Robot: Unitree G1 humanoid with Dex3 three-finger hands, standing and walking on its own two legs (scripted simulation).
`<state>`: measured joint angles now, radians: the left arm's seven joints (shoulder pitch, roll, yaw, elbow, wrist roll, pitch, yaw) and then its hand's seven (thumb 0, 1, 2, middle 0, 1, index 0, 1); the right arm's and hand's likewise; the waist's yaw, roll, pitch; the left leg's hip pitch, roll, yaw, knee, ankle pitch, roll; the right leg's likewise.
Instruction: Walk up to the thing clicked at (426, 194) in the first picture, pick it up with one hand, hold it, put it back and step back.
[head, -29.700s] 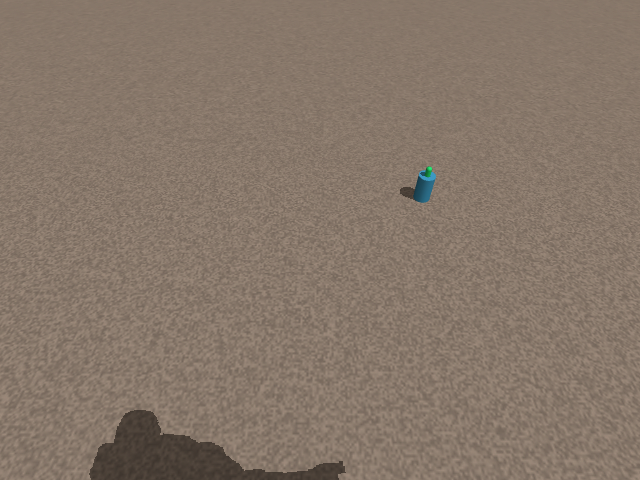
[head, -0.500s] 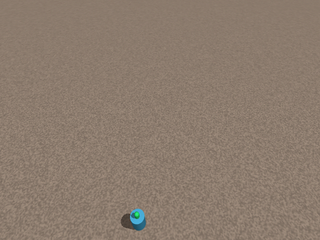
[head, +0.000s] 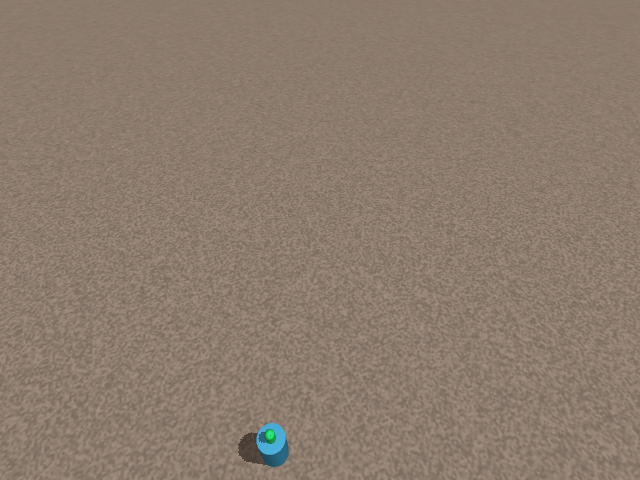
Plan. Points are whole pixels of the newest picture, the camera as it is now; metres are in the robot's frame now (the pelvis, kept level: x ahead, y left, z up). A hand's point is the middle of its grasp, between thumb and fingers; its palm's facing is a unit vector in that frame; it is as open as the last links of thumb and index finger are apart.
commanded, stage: stand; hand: left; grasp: from the side
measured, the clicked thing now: (272, 443) +0.35 +0.15 -0.69
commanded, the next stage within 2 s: step back in 0.32 s
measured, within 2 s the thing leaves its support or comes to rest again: neither
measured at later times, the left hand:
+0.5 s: hand out of the picture +0.08 +0.27 -0.17, palm faces +0.00 -0.93 -0.37, open 7.4 cm
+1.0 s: hand out of the picture +0.00 +0.31 -0.18, palm faces -0.09 -0.92 -0.37, open 7.4 cm
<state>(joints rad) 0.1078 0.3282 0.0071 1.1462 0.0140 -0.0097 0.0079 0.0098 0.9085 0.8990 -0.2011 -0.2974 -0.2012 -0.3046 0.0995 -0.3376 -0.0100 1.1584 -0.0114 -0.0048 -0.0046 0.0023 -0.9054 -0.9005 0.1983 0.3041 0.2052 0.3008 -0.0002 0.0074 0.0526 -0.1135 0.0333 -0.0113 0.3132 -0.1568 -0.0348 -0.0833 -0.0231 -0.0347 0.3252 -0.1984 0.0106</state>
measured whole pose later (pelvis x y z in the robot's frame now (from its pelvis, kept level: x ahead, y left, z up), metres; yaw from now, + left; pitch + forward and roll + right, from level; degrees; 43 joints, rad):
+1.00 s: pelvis -0.11 +0.05 -0.03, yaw -4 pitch -2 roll -1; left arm 0.12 0.38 0.07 0.89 0.01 0.06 0.01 0.01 0.91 0.90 -0.20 -0.30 -0.20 -0.30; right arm 0.11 -0.35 -0.04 0.84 -0.02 0.02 -0.02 0.00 -0.90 -0.90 0.20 0.30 0.21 0.30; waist -0.02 -0.02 0.21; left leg -0.38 0.01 0.06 0.64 -0.23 0.05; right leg -0.30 0.04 0.08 0.84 -0.50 0.00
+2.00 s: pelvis -0.42 +0.04 -0.02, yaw -1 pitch -2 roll +1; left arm 0.20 0.36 0.07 0.82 0.05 0.05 0.01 0.01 0.90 0.90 -0.21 -0.30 -0.21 -0.31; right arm 0.20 -0.42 -0.05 0.85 0.00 0.05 -0.02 0.00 -0.91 -0.90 0.20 0.30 0.21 0.30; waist 0.01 0.01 0.15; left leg -0.42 -0.08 -0.09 1.00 -0.49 -0.01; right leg -0.33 -0.04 0.02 0.65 -0.29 0.01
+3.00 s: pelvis -0.65 -0.01 -0.02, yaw +2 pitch -3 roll +0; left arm 0.22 0.38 0.07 0.96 0.03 -0.02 -0.01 0.01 0.91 0.90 -0.20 -0.30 -0.20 -0.30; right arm 0.23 -0.36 -0.05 0.96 -0.03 -0.01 0.02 0.00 -0.90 -0.90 0.20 0.30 0.21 0.30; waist 0.00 0.02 0.06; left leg -0.26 0.03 -0.05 0.64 -0.33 -0.01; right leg -0.25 0.01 -0.04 0.61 -0.31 -0.03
